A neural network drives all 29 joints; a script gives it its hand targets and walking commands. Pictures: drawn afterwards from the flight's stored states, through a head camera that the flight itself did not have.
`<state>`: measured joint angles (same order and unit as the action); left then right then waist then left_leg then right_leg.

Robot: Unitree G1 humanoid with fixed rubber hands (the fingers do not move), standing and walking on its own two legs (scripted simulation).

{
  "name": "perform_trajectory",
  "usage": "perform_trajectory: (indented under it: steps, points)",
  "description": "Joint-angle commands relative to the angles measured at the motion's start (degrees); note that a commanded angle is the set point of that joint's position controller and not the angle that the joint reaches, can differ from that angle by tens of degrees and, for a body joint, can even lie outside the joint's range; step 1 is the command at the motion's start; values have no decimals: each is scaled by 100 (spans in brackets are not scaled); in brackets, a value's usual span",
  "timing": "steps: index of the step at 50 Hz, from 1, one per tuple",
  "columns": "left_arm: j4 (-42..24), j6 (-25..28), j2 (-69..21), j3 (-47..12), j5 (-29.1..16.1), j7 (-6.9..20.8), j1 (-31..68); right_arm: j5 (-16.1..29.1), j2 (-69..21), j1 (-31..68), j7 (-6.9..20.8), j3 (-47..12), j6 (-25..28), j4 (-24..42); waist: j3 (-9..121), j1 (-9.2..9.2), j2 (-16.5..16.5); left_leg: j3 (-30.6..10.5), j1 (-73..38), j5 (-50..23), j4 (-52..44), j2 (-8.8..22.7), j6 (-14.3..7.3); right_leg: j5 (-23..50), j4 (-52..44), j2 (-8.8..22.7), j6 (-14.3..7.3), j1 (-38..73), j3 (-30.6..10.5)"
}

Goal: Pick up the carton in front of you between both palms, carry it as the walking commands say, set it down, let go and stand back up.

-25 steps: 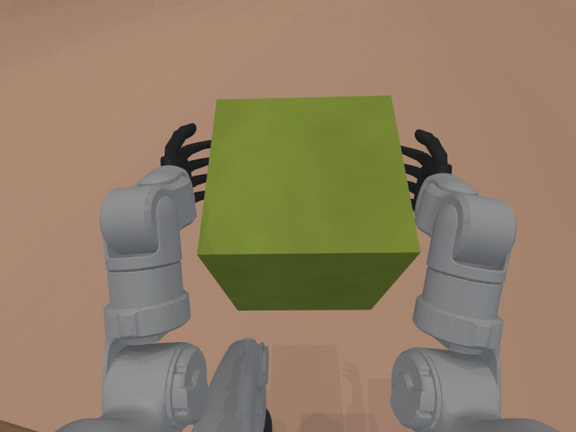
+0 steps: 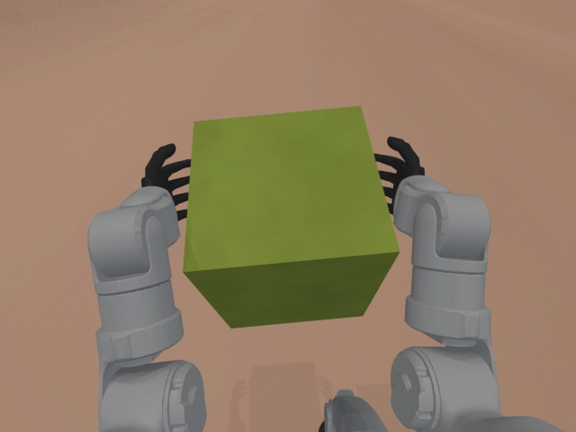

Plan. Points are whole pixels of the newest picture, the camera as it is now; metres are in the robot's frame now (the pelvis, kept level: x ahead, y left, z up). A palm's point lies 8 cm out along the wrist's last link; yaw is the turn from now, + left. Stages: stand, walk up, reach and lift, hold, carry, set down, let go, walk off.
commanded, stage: carry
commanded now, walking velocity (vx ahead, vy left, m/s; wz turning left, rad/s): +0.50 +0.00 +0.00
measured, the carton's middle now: (288, 230) +0.37 -0.01 +0.09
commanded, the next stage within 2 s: none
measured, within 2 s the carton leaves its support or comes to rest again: neither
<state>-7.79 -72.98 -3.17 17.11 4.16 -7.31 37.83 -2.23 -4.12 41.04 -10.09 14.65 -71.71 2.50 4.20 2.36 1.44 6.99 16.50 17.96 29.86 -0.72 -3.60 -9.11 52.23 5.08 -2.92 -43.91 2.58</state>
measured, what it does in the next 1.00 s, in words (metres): walks ahead: right foot, then left foot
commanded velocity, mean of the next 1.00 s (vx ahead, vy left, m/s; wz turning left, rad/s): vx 0.50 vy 0.00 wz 0.00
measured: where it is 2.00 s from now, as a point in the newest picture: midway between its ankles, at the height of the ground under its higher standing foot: (270, 207)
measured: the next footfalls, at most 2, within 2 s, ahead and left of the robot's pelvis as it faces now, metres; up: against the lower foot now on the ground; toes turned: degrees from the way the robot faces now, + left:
right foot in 0.14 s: +0.26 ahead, -0.12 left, +0.00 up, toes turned -5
left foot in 0.58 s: +0.49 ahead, +0.10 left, +0.00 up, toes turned +10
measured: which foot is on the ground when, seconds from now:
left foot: down 0.00-0.16, up 0.18-0.56, down 0.58-1.00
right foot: up 0.00-0.12, down 0.14-0.60, up 0.62-0.98, down 1.00-1.00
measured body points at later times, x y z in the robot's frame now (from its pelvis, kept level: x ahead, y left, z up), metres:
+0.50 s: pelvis +0.29 -0.02 +0.01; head +0.31 -0.03 +0.46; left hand +0.63 +0.14 +0.11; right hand +0.64 -0.17 +0.11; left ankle +0.40 +0.12 -0.70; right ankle +0.22 -0.12 -0.73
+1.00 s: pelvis +0.62 -0.02 -0.01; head +0.57 -0.02 +0.44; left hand +0.87 +0.13 +0.11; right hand +0.87 -0.18 +0.10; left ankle +0.45 +0.10 -0.73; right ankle +0.75 -0.12 -0.73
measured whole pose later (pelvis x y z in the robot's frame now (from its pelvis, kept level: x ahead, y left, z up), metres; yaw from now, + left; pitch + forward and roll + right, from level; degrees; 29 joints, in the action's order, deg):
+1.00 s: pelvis +0.62 -0.02 -0.01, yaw +1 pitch +3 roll +0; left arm -28.5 -71.6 -7.3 3.3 4.6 -6.8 3.0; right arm -4.3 -7.3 3.6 -7.4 3.1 -70.9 27.1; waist 10.2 1.4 -0.6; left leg 8.7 -2.6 24.7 20.0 3.6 2.4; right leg -5.4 26.2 3.5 -0.4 -27.1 11.5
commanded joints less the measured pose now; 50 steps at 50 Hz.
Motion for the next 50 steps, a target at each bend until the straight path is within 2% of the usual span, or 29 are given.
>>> perform_trajectory:
  steps: [1,3,4,5,6,7,8,9,10,11,12,14,18,20,23,26,28,29,30,31,32,34,35,36,38,41,46,48,50]
  points:
    - [165,-109,-4644,-3766,-1832,369,3914,1627,-4477,3350,709,-3274,-197,157,1826,236,-1016,-932,-1702,-2172,-917,1131,-766,335,-1155,-257,64,311,452]
    - [411,-185,-4585,-3610,-1844,355,3878,1539,-4340,3360,663,-3128,-259,17,1648,181,-1118,-816,-1751,-2517,-783,1123,-600,267,-1751,-407,24,684,632]
    - [542,-213,-4572,-3517,-1835,349,3871,1512,-4307,3381,645,-3064,-285,-53,1641,92,-1149,-747,-1749,-3068,-560,1154,-485,225,-2032,-524,-26,1029,706]
    - [697,-230,-4560,-3415,-1812,340,3839,1504,-4297,3420,630,-3021,-304,-120,1742,-66,-1074,-519,-1717,-3726,-66,1076,-322,333,-2506,-670,-68,1634,831]
    - [858,-239,-4542,-3306,-1776,330,3776,1511,-4322,3399,616,-2997,-323,-198,2031,-244,-846,-238,-1369,-3870,651,931,-105,485,-2709,-712,-106,2748,878]
    - [1044,-239,-4535,-3179,-1722,319,3573,1519,-4317,3500,603,-2974,-341,-266,2471,-505,-419,-107,-535,-2649,1688,827,140,225,-2667,-75,-241,4057,40]
    - [1175,-223,-4355,-3015,-1605,278,3595,1566,-4462,3594,597,-2979,-367,-341,2916,-484,925,-6,1002,-940,3233,239,406,468,-2764,1407,-805,5307,-2469]
    - [1197,-184,-4469,-2965,-1605,255,3624,1589,-4576,3760,595,-2977,-350,-290,2678,-608,1723,-399,2538,1119,4045,-325,414,699,-3173,1617,-1259,5854,-3597]
    - [1076,-155,-4641,-2946,-1621,286,3663,1598,-4775,3951,591,-3008,-316,-326,2600,-537,1352,-739,2952,1134,4539,35,264,522,-3100,1598,-1235,5813,-3232]
    - [946,-100,-4908,-3054,-1701,343,3800,1601,-4985,3941,607,-3007,-269,-369,2485,-577,672,-812,3011,832,4531,201,237,529,-3091,1476,-1126,5488,-2823]
    - [787,-24,-5196,-3183,-1777,412,4008,1599,-5239,3910,641,-3048,-202,-418,2305,-504,299,-852,2924,504,4224,400,216,438,-3208,1370,-945,5070,-2412]
    - [548,157,-5662,-3432,-1915,541,4301,1609,-5684,3869,704,-3220,-26,-393,2289,-331,403,-808,2519,79,3637,538,308,207,-3515,1165,-709,4575,-1753]
    - [258,469,-5865,-3760,-1869,622,3902,1595,-5960,3453,735,-3606,303,-149,2274,-315,600,-486,2343,-263,2280,571,546,473,-3809,1019,-753,4671,-1032]
    - [219,578,-5763,-3845,-1772,619,3532,1575,-5926,3194,740,-3772,432,-38,2161,-352,581,-285,2194,-539,1448,543,587,1050,-3763,885,-686,4841,-678]
    - [34,681,-5643,-4032,-1663,639,2821,1533,-5866,2516,795,-3971,528,82,2089,-438,698,34,1779,-1100,407,317,537,2182,-3575,749,-487,5155,-261]
    - [-297,717,-5638,-4268,-1634,689,2220,1579,-5838,1989,897,-4165,550,424,1983,-449,823,284,1209,-1480,-510,157,442,2831,-3241,650,-306,5348,8]
    - [-535,697,-5654,-4468,-1658,732,1779,1567,-5804,1467,967,-4228,536,623,2321,-292,485,580,-543,-1755,-1092,64,307,3108,-2158,428,-33,4701,480]
    - [-626,674,-5598,-4571,-1660,759,1542,1517,-5755,1047,1000,-4225,524,670,2607,-174,222,-3,-1869,-1567,-912,600,86,2276,-1370,368,171,3692,550]
    - [-739,617,-5679,-4710,-1753,805,1380,1376,-5511,740,1012,-4150,521,738,3163,-121,-973,-2027,-3336,-1956,-638,1971,-501,646,122,38,405,2195,571]
    - [-813,580,-5738,-4813,-1837,874,1215,1285,-5520,469,1018,-4183,542,732,3031,-71,-2079,-3336,-4196,-2372,-973,2452,-1178,-1729,975,-643,449,368,321]
    - [-1011,607,-5890,-4993,-1956,928,1157,1295,-5600,224,1061,-4265,547,1007,2799,-81,-1643,-3173,-4144,-2528,-998,2522,-1204,-2071,1638,-424,346,-214,-33]
    - [-1317,682,-6118,-5198,-2042,1018,929,1367,-5891,83,1158,-4567,607,1653,2365,-81,-580,-2335,-3372,-2781,-1140,2281,-794,-1621,1246,25,308,-150,-223]
    - [-1535,706,-6090,-5262,-2055,1017,782,1524,-6218,-17,1218,-4710,614,1812,2179,-106,-451,-1948,-2871,-2397,-1388,2137,-591,-1366,700,150,348,134,-228]
    - [-1750,716,-6100,-5371,-2048,1015,574,1612,-6268,-178,1271,-4772,637,2014,2130,-120,-620,-1663,-2640,-2262,-1523,2038,-487,-1216,326,108,383,409,-95]
    - [-1924,715,-6248,-5445,-2070,1023,-17,1749,-6133,-538,1320,-4829,610,2367,2062,-141,-928,-1211,-2403,-2088,-1712,1848,-484,-942,-223,13,461,663,142]
    - [-2273,638,-6018,-5391,-1936,999,-686,1859,-5866,-1027,1401,-4949,504,2756,1684,-156,-1040,-648,-2133,-2210,-1802,1557,-377,-258,-1332,-51,515,889,451]
    - [-2370,310,-5324,-5239,-1814,1004,-1135,1790,-5131,-1435,1426,-4919,205,2843,1002,-126,-1078,-258,-1765,-2273,-1812,1460,-141,712,-2375,-179,366,1513,803]
    - [-2307,185,-5042,-5111,-1798,994,-1138,1778,-4885,-1348,1395,-4884,78,2812,809,-169,-1014,-102,-1546,-2211,-1481,1462,-44,649,-2600,-218,259,2040,968]
    - [-2144,77,-4802,-4925,-1782,973,-1229,1762,-4687,-1311,1342,-4843,-45,2736,1081,-269,-683,391,-803,-2446,-106,1115,183,-92,-2571,-440,173,3600,1221]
